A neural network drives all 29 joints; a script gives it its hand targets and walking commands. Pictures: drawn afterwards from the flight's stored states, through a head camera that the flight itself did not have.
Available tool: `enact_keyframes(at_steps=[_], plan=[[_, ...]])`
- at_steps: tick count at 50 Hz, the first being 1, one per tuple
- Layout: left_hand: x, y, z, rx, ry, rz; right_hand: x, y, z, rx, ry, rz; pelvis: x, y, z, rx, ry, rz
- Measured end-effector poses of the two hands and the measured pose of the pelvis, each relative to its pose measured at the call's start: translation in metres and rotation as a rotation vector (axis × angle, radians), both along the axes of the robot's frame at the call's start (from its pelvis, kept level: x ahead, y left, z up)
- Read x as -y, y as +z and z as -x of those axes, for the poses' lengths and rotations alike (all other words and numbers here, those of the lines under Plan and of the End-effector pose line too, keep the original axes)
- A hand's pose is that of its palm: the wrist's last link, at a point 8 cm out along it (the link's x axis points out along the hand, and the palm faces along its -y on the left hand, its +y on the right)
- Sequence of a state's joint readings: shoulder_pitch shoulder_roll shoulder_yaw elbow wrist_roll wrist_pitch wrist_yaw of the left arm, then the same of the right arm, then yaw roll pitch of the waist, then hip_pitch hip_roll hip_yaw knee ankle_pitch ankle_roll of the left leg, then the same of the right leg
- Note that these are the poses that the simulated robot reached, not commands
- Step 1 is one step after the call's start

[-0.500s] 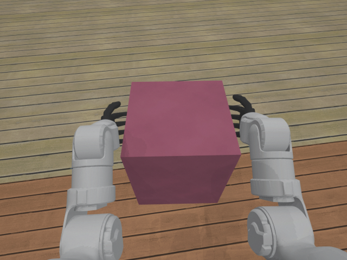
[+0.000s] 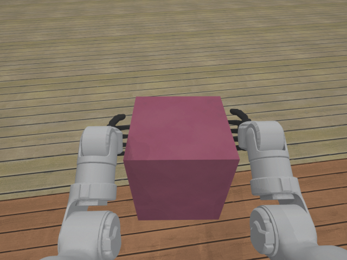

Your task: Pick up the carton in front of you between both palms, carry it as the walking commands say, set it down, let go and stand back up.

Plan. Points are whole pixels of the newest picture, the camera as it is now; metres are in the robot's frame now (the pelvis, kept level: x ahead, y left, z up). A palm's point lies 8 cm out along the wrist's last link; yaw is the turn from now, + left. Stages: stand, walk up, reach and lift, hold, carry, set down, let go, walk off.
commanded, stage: carry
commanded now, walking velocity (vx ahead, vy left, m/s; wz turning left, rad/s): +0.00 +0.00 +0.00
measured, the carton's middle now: (178, 159) +0.35 +0.00 +0.05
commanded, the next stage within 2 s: none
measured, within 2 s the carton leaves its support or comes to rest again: neither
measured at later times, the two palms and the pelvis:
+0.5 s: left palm (111, 141) +0.34 +0.16 +0.13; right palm (241, 135) +0.35 -0.14 +0.13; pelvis +0.00 +0.01 +0.00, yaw +0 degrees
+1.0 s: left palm (110, 141) +0.34 +0.16 +0.13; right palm (240, 135) +0.35 -0.14 +0.13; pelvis +0.00 +0.01 +0.00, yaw +0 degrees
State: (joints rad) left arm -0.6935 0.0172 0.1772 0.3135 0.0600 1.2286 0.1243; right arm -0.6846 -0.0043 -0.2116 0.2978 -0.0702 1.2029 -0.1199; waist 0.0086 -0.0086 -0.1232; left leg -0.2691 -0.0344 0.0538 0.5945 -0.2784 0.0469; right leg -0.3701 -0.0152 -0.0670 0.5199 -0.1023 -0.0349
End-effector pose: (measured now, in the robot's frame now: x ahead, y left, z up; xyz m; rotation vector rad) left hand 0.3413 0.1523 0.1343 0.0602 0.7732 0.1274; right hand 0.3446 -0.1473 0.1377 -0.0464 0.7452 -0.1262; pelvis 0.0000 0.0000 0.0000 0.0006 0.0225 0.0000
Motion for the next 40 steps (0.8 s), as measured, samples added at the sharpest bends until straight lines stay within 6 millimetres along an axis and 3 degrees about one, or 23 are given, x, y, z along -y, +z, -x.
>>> enact_keyframes(at_steps=[40], plan=[[-0.0067,-0.0049,-0.0016,-0.001,0.007,0.006,-0.0064,-0.0047,-0.0024,-0.002,0.0,-0.002,-0.0059,-0.0019,0.0029,0.001,0.006,0.003]])
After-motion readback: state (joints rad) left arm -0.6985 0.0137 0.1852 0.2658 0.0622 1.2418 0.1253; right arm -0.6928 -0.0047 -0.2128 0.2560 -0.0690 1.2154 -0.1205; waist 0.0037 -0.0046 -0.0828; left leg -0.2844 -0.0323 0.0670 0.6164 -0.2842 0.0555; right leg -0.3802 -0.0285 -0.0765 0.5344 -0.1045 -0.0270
